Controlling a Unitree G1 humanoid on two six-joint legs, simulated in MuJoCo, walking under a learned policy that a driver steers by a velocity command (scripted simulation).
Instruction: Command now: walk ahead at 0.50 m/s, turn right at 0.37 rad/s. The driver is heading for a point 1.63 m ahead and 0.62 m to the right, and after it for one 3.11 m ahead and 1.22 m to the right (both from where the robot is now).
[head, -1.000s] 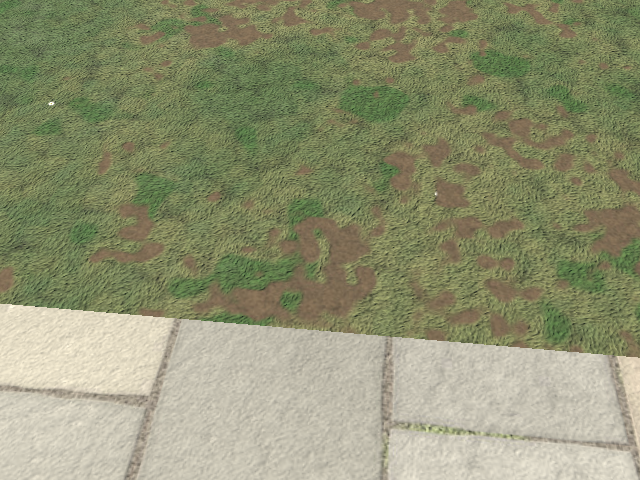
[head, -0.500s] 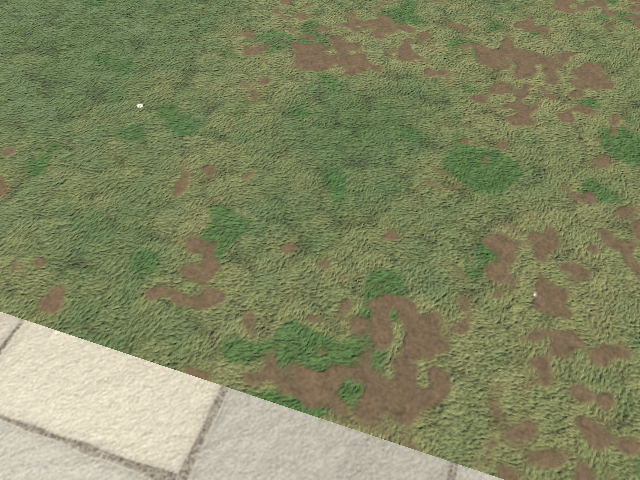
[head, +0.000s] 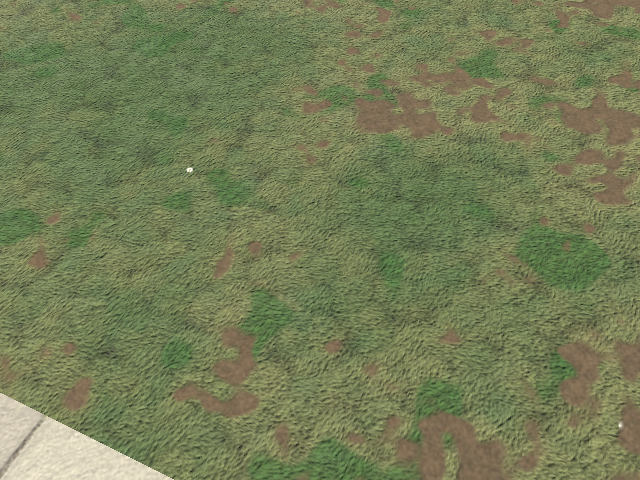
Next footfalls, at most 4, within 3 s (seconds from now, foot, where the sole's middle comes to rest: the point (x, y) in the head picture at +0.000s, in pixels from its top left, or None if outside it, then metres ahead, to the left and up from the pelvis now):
0.20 left None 0.26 0.12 -0.78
0.74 right None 0.46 -0.16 -0.78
1.30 left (452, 342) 0.81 -0.22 -0.78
1.82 right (564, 286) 0.98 -0.51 -0.78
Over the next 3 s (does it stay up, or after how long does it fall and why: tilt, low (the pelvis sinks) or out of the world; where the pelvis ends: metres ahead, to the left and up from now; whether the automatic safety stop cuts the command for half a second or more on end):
stays up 1.45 -0.50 -0.02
